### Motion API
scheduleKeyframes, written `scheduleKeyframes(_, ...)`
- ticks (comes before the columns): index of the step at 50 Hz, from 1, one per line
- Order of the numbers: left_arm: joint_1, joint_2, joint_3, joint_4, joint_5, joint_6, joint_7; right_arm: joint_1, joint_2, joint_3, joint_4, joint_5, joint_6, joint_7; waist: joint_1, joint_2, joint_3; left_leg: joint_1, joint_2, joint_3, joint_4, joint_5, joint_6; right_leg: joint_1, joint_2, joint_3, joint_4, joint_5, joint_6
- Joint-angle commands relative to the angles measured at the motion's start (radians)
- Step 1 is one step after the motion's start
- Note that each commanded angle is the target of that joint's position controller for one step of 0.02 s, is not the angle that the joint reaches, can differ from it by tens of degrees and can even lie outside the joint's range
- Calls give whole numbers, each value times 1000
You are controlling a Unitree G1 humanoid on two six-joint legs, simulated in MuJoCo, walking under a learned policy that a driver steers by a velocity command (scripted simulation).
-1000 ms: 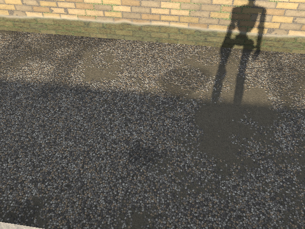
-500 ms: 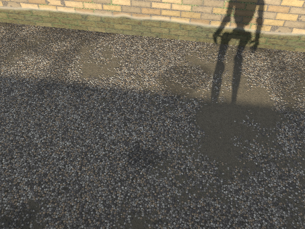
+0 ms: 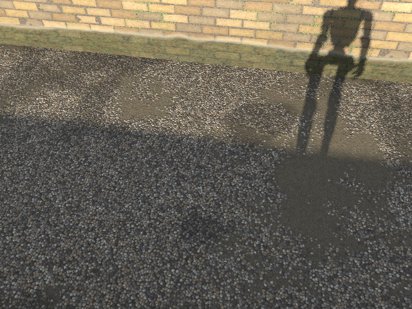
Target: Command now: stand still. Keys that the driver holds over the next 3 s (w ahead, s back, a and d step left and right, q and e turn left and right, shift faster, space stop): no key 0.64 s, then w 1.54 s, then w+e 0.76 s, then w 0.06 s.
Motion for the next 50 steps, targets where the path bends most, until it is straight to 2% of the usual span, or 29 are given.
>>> scheduleKeyframes(1, 64, 61, 5, -7, 1, -2, 0, 87, -61, -6, 5, 1, -1, 0, -9, -10, 35, -105, 109, -80, -64, 221, -13, 77, -120, 143, -50, 280, -14)
scheduleKeyframes(13, 114, 43, 0, 23, 2, -1, 0, 86, -65, -2, 25, 1, -6, -2, -2, -12, 46, -126, 116, -78, -68, 199, -14, 81, -114, 148, -58, 258, -13)
scheduleKeyframes(32, 121, 31, 0, 42, 3, 0, 0, 124, -47, 2, 43, -1, -12, -2, 0, -13, 58, -153, 117, -80, -66, 175, -14, 71, -110, 150, -58, 222, -12)
scheduleKeyframes(33, 129, 21, -3, 48, 4, 1, 1, 130, -38, 6, 46, -4, -12, -2, 0, -12, 42, -146, 114, -79, -80, 138, -14, 80, -107, 150, -71, 175, -11)
scheduleKeyframes(35, 128, 28, -1, 51, 7, 3, 3, 129, -42, 5, 45, -11, -11, -4, 1, -16, 56, -158, 101, -74, -89, 72, -12, 75, -97, 151, -88, 88, -11)
scheduleKeyframes(38, 135, 44, 8, 54, 6, 6, 6, 140, -50, -2, 38, -16, -15, -6, 2, -29, 78, -194, 76, -49, -49, -17, 0, 60, -88, 159, -82, -20, -30)
scheduleKeyframes(41, 146, 59, 24, 52, 6, 9, 7, 146, -41, -6, 19, -19, -21, -4, 3, -50, 95, -257, 50, -17, 31, -91, 16, 43, -96, 189, -68, -150, -67)
scheduleKeyframes(44, 147, 61, 38, 42, 11, 9, 7, 129, -37, -8, -12, -21, -31, -3, 7, -45, 98, -299, 40, -6, 104, -44, 25, 28, -112, 221, -35, -147, -104)
scheduleKeyframes(45, 115, 55, 40, 14, 15, 8, 12, 106, -25, -4, -34, -19, -32, -10, 10, -44, 76, -270, 38, -5, 104, 17, 22, 16, -98, 208, -40, -86, -110)
scheduleKeyframes(46, 100, 56, 43, 7, 14, 6, 14, 111, -31, -5, -42, -18, -34, -14, 0, -32, 67, -256, 40, -6, 110, 59, 21, 19, -88, 190, -11, -29, -112)
scheduleKeyframes(49, 77, 30, 42, -18, 11, -3, 16, 129, -57, -14, -59, -12, -37, -21, -13, 48, 32, -191, 61, -23, 114, 269, 29, 2, -33, 90, 126, 135, -85)
scheduleKeyframes(50, 65, 24, 41, -29, 13, -5, 17, 126, -62, -17, -66, -10, -36, -22, -15, 66, 38, -169, 71, -34, 115, 353, 36, -22, -14, 57, 160, 149, -69)
Next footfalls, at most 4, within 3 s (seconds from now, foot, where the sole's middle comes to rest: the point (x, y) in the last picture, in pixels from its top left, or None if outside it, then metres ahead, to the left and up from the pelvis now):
1.34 left None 0.05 0.15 -0.78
1.70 right None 0.06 -0.03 -0.78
1.98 left None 0.13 0.18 -0.78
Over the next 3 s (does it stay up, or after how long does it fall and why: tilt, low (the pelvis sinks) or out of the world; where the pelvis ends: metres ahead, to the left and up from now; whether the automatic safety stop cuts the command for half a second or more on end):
stays up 0.07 0.08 -0.02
